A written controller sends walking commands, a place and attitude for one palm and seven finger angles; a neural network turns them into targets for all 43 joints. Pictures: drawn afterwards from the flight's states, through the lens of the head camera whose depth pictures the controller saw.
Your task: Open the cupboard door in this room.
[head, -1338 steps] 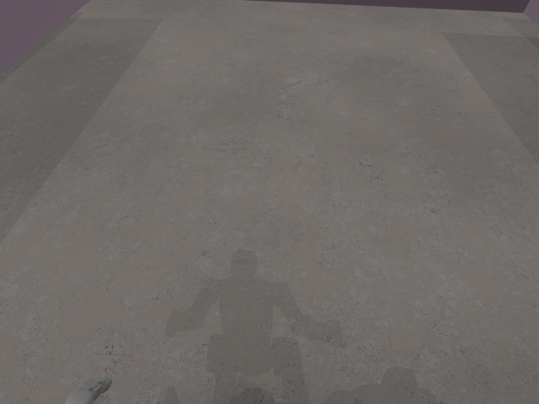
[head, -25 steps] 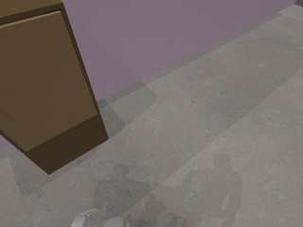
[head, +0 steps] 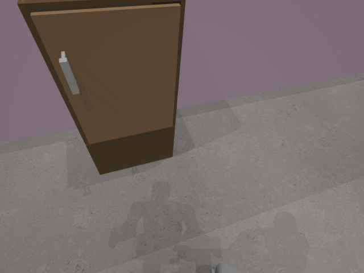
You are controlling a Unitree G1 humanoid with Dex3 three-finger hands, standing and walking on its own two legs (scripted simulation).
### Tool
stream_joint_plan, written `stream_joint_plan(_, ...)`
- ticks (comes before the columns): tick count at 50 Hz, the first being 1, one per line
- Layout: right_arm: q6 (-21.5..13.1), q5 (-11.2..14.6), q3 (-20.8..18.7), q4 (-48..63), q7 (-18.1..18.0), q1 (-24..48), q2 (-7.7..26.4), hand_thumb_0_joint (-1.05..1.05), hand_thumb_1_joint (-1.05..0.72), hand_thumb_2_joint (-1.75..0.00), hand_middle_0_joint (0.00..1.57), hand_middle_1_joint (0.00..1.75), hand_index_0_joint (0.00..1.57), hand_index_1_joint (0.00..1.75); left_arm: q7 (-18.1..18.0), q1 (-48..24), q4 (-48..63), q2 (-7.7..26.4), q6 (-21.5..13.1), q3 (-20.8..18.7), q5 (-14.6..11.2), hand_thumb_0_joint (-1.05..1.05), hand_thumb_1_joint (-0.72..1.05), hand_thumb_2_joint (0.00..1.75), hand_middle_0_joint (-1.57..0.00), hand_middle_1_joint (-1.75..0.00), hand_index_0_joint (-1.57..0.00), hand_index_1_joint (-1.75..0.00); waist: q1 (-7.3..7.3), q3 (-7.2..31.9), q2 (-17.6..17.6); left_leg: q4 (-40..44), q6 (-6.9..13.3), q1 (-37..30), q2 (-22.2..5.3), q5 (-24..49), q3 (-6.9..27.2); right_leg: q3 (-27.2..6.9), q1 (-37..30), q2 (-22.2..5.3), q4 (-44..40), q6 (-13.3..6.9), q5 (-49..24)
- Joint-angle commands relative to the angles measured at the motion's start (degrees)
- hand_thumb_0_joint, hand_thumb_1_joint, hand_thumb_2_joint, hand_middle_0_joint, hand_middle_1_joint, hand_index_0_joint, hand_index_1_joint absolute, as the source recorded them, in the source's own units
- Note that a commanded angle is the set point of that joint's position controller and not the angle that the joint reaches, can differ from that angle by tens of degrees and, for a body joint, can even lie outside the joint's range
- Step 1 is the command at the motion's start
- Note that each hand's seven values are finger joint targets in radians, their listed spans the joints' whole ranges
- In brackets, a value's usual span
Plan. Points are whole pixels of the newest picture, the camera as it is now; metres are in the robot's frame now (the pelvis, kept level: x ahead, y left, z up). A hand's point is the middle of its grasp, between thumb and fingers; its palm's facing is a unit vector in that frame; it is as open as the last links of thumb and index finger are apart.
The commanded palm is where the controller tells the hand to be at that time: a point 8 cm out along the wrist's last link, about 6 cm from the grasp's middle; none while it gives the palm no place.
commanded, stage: turn to face it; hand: left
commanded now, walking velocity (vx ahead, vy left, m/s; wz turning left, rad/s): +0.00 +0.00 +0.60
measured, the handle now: (69, 73) +0.66 +0.40 +0.00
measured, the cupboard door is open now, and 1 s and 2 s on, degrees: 0 0 0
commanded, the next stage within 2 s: take the last steps up to it in 0.46 s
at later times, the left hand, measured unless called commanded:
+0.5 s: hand out of the picture -0.03 +0.12 -0.15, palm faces +0.28 -0.92 -0.29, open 7.4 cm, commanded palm none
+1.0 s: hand out of the picture -0.08 +0.15 -0.18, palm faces +0.39 -0.90 -0.18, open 7.4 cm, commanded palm none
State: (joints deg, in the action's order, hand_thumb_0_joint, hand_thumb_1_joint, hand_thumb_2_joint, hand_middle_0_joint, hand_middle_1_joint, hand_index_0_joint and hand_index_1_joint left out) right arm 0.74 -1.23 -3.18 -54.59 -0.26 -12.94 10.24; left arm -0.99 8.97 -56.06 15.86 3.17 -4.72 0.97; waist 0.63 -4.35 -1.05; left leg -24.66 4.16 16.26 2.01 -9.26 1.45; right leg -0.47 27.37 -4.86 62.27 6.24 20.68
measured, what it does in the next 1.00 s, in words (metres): steps on the spot, turning left: right foot, then left foot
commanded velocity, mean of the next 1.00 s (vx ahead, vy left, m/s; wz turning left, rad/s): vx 0.14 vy -0.01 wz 0.21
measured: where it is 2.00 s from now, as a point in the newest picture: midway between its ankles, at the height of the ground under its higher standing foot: (171, 266)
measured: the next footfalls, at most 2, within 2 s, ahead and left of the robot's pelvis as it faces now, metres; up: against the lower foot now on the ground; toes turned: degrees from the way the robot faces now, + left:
right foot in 0.26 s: +0.02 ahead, -0.18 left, +0.00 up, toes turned +9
left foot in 0.72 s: -0.11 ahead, +0.05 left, +0.00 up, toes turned +23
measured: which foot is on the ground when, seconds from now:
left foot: down 0.00-0.26, up 0.28-0.70, down 0.72-1.00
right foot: up 0.00-0.24, down 0.26-0.72, up 0.74-1.00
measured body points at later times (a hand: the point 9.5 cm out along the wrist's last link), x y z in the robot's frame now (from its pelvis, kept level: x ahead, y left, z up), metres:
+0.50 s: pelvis -0.04 -0.09 +0.00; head +0.00 -0.11 +0.44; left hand -0.04 +0.17 -0.13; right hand +0.08 -0.33 -0.16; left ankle -0.10 +0.07 -0.66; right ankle -0.02 -0.19 -0.74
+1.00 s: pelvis -0.02 -0.04 +0.00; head -0.02 -0.02 +0.45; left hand -0.10 +0.20 -0.16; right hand +0.07 -0.26 -0.15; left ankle -0.14 +0.04 -0.74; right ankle +0.07 -0.15 -0.68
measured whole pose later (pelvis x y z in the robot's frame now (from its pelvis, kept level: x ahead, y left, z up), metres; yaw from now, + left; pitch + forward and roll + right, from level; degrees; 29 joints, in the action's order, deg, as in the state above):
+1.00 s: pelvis -0.02 -0.04 +0.00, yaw +21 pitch -1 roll +0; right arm -2.4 -1.2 -2.2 -61.1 -1.4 -18.3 9.2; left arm 1.6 15.5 -61.3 12.8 1.0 -2.8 1.6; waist -1.1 -2.1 -2.1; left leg -17.4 0.9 -1.4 0.1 -17.5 -2.3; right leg 4.1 31.1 -6.7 58.3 2.8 15.4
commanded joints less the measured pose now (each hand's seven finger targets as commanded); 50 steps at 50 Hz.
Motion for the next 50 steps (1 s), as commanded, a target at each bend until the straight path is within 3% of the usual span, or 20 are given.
stream_joint_plan(1, -0.2, 0.0, -3.6, 2.5, -0.3, -3.8, 13.1, 0.00, -0.90, -0.90, 0.20, 0.30, 0.20, 0.30, -0.4, -4.2, 5.9, 3.1, -1.4, -0.1, -0.6, 0.00, 0.90, 0.90, -0.20, -0.30, -0.20, -0.30, 2.17, 7.1, 9.2, 6.2, 5.6, -11.2, -15.4, 13.2, 19.0, -1.0, 4.4, 0.2, -4.4, 0.2, 2.6)
stream_joint_plan(7, 0.7, -0.3, -4.1, 3.6, 0.0, -1.7, 13.9, 0.00, -0.90, -0.90, 0.20, 0.30, 0.20, 0.30, -0.5, -2.8, 6.7, 2.8, -1.5, 0.2, -0.8, 0.00, 0.90, 0.90, -0.20, -0.30, -0.20, -0.30, 1.67, 7.8, 11.2, 6.1, 5.8, -5.6, -13.4, 5.8, 25.1, -1.0, -3.6, 3.0, -15.5, -1.6, 4.8)
stream_joint_plan(11, 1.5, -0.2, -4.4, 5.3, 0.3, 2.7, 13.1, 0.00, -0.90, -0.90, 0.20, 0.30, 0.20, 0.30, -0.7, 5.3, 5.2, 3.3, -2.0, -0.3, -0.9, 0.00, 0.90, 0.90, -0.20, -0.30, -0.20, -0.30, -1.96, 9.1, 10.5, 3.8, 2.0, 5.4, -8.5, -2.9, 22.9, 1.2, -20.1, 4.5, -33.7, -3.2, -2.6)
stream_joint_plan(12, 1.6, 0.2, -4.2, 5.8, 0.5, 3.0, 11.3, 0.00, -0.90, -0.90, 0.20, 0.30, 0.20, 0.30, -0.9, 7.7, 4.9, 5.8, -2.4, -0.7, -0.5, 0.00, 0.90, 0.90, -0.20, -0.30, -0.20, -0.30, -3.23, 9.1, 5.0, -1.8, -0.8, 12.6, -5.1, -8.2, 19.9, -2.5, -27.7, 0.3, -42.5, -4.6, -3.3)
stream_joint_plan(13, 1.6, 0.7, -3.7, 6.7, 0.5, 2.1, 7.4, 0.00, -0.90, -0.90, 0.20, 0.30, 0.20, 0.30, -1.3, 7.6, 5.9, 10.7, -3.0, -1.7, 0.6, 0.00, 0.90, 0.90, -0.20, -0.30, -0.20, -0.30, -3.48, 8.1, -11.6, -16.9, -5.5, 23.1, 2.6, -18.0, 8.6, -20.5, -30.5, -15.5, -50.7, -10.2, 8.1)
stream_joint_plan(14, 1.5, 0.1, -4.0, 7.2, 0.4, 3.9, 9.6, 0.00, -0.90, -0.90, 0.20, 0.30, 0.20, 0.30, -1.4, 3.6, 7.7, 11.7, -2.7, -1.3, 0.2, 0.00, 0.90, 0.90, -0.20, -0.30, -0.20, -0.30, -3.17, 4.2, -13.4, -29.5, -6.2, 21.1, 2.8, -22.0, 5.0, -25.7, -18.3, -23.3, -52.6, -14.1, 5.9)
stream_joint_plan(15, 2.0, -0.3, -4.3, 6.7, 0.8, 2.7, 10.5, 0.00, -0.90, -0.90, 0.20, 0.30, 0.20, 0.30, -1.4, -1.2, 9.2, 9.8, -2.6, -0.7, 0.0, 0.00, 0.90, 0.90, -0.20, -0.30, -0.20, -0.30, -0.32, 2.1, -6.3, -36.9, -5.7, 16.8, 0.9, -18.8, 6.4, -19.4, -9.7, -21.1, -52.4, -14.9, 4.7)
stream_joint_plan(17, 3.1, -0.5, -4.3, 3.9, 1.1, -1.1, 9.3, 0.00, -0.90, -0.90, 0.20, 0.30, 0.20, 0.30, -1.4, -5.5, 9.9, 6.3, -3.1, -0.5, -0.3, 0.00, 0.90, 0.90, -0.20, -0.30, -0.20, -0.30, 2.39, 1.0, -8.1, -43.8, -6.3, 15.5, -0.5, -14.6, 4.6, -12.6, -7.7, -14.6, -50.0, -11.7, 0.0)
stream_joint_plan(20, 2.6, -0.3, -3.3, 2.8, 1.3, -1.5, 8.3, 0.00, -0.90, -0.90, 0.20, 0.30, 0.20, 0.30, -0.9, -1.4, 8.3, 3.9, -4.1, 0.5, -0.2, 0.00, 0.90, 0.90, -0.20, -0.30, -0.20, -0.30, 1.48, 1.3, -9.4, -44.3, -7.6, 16.2, -1.7, -9.9, 1.9, -3.0, -14.3, -10.5, -44.7, -11.3, -17.0)
stream_joint_plan(28, 1.9, 0.6, -1.3, 3.2, 0.7, 7.2, 6.2, 0.00, -0.90, -0.90, 0.20, 0.30, 0.20, 0.30, -0.8, 10.8, 2.9, 7.0, -4.1, -0.1, 0.8, 0.00, 0.90, 0.90, -0.20, -0.30, -0.20, -0.30, -4.38, 4.8, -11.3, -23.7, -8.2, 9.4, -2.3, -18.7, -2.3, -3.5, -24.3, -13.6, -40.2, -14.6, -36.3)
stream_joint_plan(30, 1.3, 0.7, -0.7, 2.7, 0.6, 6.8, 5.6, 0.00, -0.90, -0.90, 0.20, 0.30, 0.20, 0.30, -0.6, 11.6, 1.7, 7.3, -4.3, -0.2, 0.8, 0.00, 0.90, 0.90, -0.20, -0.30, -0.20, -0.30, -4.61, 6.8, -12.2, -17.9, -7.5, 6.5, -2.1, -18.3, -3.6, -4.2, -25.9, -13.7, -40.6, -14.3, -32.8)
stream_joint_plan(33, -0.1, 0.5, -0.2, 0.6, 0.5, 2.0, 5.1, 0.00, -0.90, -0.90, 0.20, 0.30, 0.20, 0.30, -0.2, 9.5, 0.6, 7.0, -4.3, 0.0, 0.5, 0.00, 0.90, 0.90, -0.20, -0.30, -0.20, -0.30, -2.11, 8.0, -12.0, -4.0, -6.5, -3.7, -1.5, -12.2, -6.3, -2.6, -21.4, -11.8, -39.7, -11.6, -17.0)
stream_joint_plan(34, -0.9, 0.5, -0.1, -0.7, 0.4, -1.1, 5.8, 0.00, -0.90, -0.90, 0.20, 0.30, 0.20, 0.30, -0.1, 8.0, 0.6, 6.2, -4.1, 0.1, 0.1, 0.00, 0.90, 0.90, -0.20, -0.30, -0.20, -0.30, -0.41, 8.6, -9.1, 4.0, -5.9, -11.3, -2.0, -7.4, -6.0, -0.4, -16.5, -10.1, -37.1, -9.6, -10.1)
stream_joint_plan(35, -1.8, 0.4, -0.9, -1.8, 0.2, -3.9, 9.2, 0.00, -0.90, -0.90, 0.20, 0.30, 0.20, 0.30, 0.1, 7.5, 1.1, 3.4, -3.8, 0.7, -0.5, 0.00, 0.90, 0.90, -0.20, -0.30, -0.20, -0.30, 1.14, 9.5, 1.7, 8.8, -3.7, -20.2, -9.0, -7.4, 2.5, 3.9, -7.1, -6.0, -28.6, -6.7, -2.6)
stream_joint_plan(36, -1.8, -0.2, -2.3, -2.5, -0.1, -7.0, 14.8, 0.00, -0.90, -0.90, 0.20, 0.30, 0.20, 0.30, 0.6, 6.7, 2.5, -0.6, -3.7, 1.7, -0.3, 0.00, 0.90, 0.90, -0.20, -0.30, -0.20, -0.30, 2.81, 7.4, 18.2, 10.8, 1.3, -24.7, -21.9, -7.2, 19.0, 9.4, 7.0, 0.5, -16.6, -3.7, 10.7)
stream_joint_plan(37, -1.1, -0.1, -2.3, -2.9, -0.2, -8.5, 15.6, 0.00, -0.90, -0.90, 0.20, 0.30, 0.20, 0.30, 0.6, 3.0, 3.2, 0.4, -3.8, 2.0, 0.3, 0.00, 0.90, 0.90, -0.20, -0.30, -0.20, -0.30, 4.16, 4.2, 16.2, 12.5, 4.9, -21.5, -24.7, -9.6, 20.1, 5.7, 9.9, -0.3, -10.6, -4.5, 12.4)
stream_joint_plan(38, -1.3, -0.4, -1.7, -3.3, -0.5, -7.5, 13.5, 0.00, -0.90, -0.90, 0.20, 0.30, 0.20, 0.30, 0.9, 1.8, 2.9, 0.5, -4.0, 1.9, 0.5, 0.00, 0.90, 0.90, -0.20, -0.30, -0.20, -0.30, 3.84, 0.8, 13.7, 13.8, 6.7, -18.7, -23.8, -11.3, 18.5, 4.3, 11.0, -1.4, -7.6, -4.7, 10.0)
stream_joint_plan(39, -1.8, -0.4, -1.3, -3.6, -0.9, -6.5, 11.1, 0.00, -0.90, -0.90, 0.20, 0.30, 0.20, 0.30, 1.1, 1.0, 1.8, 0.2, -4.0, 1.7, 0.6, 0.00, 0.90, 0.90, -0.20, -0.30, -0.20, -0.30, 3.15, -1.2, 16.6, 14.0, 6.1, -16.9, -21.2, -9.2, 17.0, 3.1, 11.6, -1.8, -5.3, -4.6, 7.0)
stream_joint_plan(43, -3.2, 0.1, -0.4, -3.8, -1.1, -5.4, 8.3, 0.00, -0.90, -0.90, 0.20, 0.30, 0.20, 0.30, 2.4, 3.8, -1.4, -0.1, -4.2, 1.7, 0.4, 0.00, 0.90, 0.90, -0.20, -0.30, -0.20, -0.30, 0.53, -4.6, 10.4, 14.7, 4.4, -13.1, -16.5, 0.0, 7.9, 3.8, 9.1, -1.7, -2.0, -4.0, -1.9)
stream_joint_plan(50, -4.3, 0.0, -1.0, -5.5, -1.5, -9.6, 8.0, 0.00, -0.90, -0.90, 0.20, 0.30, 0.20, 0.30, 2.7, -1.3, 0.6, -1.1, -3.7, 1.7, 0.0, 0.00, 0.90, 0.90, -0.20, -0.30, -0.20, -0.30, 0.70, -5.5, 8.1, 14.8, 5.7, -14.7, -18.4, 7.3, 4.7, 3.5, 11.6, -3.7, -9.0, -3.1, -6.3)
